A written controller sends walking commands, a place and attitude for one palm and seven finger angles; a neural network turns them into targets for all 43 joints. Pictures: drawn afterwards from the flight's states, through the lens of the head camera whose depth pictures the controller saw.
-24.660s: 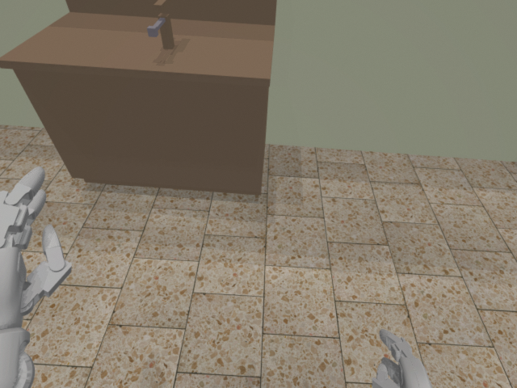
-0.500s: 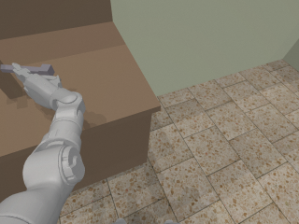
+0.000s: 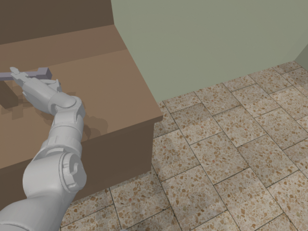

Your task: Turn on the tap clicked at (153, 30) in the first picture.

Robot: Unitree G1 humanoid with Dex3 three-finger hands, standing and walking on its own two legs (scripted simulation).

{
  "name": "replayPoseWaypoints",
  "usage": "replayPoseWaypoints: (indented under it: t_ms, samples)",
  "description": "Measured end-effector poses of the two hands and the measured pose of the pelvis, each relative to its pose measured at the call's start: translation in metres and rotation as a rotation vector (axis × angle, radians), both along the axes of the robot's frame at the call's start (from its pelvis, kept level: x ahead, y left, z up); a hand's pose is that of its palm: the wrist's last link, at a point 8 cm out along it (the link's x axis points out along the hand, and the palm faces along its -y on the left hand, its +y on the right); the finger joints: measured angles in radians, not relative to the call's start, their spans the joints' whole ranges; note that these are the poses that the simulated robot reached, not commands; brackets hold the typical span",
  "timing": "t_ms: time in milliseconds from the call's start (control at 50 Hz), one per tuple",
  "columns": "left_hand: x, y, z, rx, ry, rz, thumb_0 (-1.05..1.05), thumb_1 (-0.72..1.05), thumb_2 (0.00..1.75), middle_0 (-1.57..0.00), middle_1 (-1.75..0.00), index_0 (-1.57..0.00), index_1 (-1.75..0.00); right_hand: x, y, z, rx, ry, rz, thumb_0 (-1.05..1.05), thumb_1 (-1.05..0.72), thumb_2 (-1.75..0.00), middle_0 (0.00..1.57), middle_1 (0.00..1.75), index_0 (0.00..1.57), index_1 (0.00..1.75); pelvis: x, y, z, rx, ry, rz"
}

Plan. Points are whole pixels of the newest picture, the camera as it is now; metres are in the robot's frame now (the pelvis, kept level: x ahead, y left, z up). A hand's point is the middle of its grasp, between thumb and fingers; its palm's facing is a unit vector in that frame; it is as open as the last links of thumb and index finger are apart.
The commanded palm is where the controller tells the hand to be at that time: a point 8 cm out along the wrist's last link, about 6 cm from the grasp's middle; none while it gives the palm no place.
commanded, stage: lift the hand up off the lever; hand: left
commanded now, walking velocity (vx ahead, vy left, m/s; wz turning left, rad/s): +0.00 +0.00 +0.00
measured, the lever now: (44, 75) +0.52 +0.27 +0.10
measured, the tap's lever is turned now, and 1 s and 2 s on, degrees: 73 73 73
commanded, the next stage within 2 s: none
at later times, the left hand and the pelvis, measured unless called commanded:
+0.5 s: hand (53, 82) +0.47 +0.23 +0.12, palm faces +0.82 -0.56 -0.11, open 7.8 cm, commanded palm +0.41 +0.24 +0.12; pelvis -0.01 +0.00 +0.01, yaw +0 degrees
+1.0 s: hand (49, 78) +0.47 +0.23 +0.14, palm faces +0.82 -0.56 -0.11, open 7.8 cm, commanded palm +0.41 +0.25 +0.14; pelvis -0.02 +0.01 +0.01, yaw +0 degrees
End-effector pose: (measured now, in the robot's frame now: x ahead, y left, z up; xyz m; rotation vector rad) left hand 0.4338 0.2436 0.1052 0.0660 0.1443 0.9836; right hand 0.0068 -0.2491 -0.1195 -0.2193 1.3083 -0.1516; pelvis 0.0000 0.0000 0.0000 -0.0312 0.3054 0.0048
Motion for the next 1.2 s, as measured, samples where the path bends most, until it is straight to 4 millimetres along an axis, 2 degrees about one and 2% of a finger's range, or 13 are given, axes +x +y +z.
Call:
replayPoseWaypoints:
  t_ms: [300, 520, 940, 1080, 1200]
  samples:
    - [-0.012, 0.001, 0.015, 0.007, -0.018, -0.003, 0.02, 0.9, 0.9, -0.15, -0.15, -0.15, -0.15, 0.011, -0.003, 0.004, 0.0, -0.048, -0.013, 0.0, -0.91, -0.9, 0.2, 0.3, 0.2, 0.3, 0.002, -0.002, 0.006, 0.007, -0.045, -0.003]
    - [-0.02, -0.001, 0.024, 0.0, -0.012, -0.007, 0.02, 0.9, 0.9, -0.15, -0.15, -0.15, -0.15, 0.017, -0.002, 0.006, -0.009, -0.086, 0.004, 0.0, -0.91, -0.9, 0.2, 0.3, 0.2, 0.3, -0.006, 0.0, 0.007, 0.006, -0.064, 0.006]
    - [-0.025, 0.001, 0.04, 0.003, -0.016, -0.007, 0.02, 0.9, 0.9, -0.15, -0.15, -0.15, -0.15, -0.004, 0.005, 0.008, -0.009, -0.078, -0.013, 0.0, -0.91, -0.9, 0.2, 0.3, 0.2, 0.3, -0.018, 0.005, 0.011, 0.003, -0.084, 0.0]
    - [-0.022, 0.002, 0.045, -0.007, -0.024, -0.013, 0.02, 0.9, 0.9, -0.15, -0.15, -0.15, -0.15, -0.006, 0.006, 0.011, -0.013, -0.077, -0.016, 0.0, -0.91, -0.9, 0.2, 0.3, 0.2, 0.3, -0.017, 0.007, 0.013, 0.002, -0.084, -0.004]
    - [-0.028, 0.005, 0.048, -0.014, -0.032, -0.009, 0.02, 0.9, 0.9, -0.15, -0.15, -0.15, -0.15, -0.002, 0.007, 0.013, -0.008, -0.09, -0.025, 0.0, -0.91, -0.9, 0.2, 0.3, 0.2, 0.3, -0.014, 0.009, 0.015, 0.003, -0.101, -0.011]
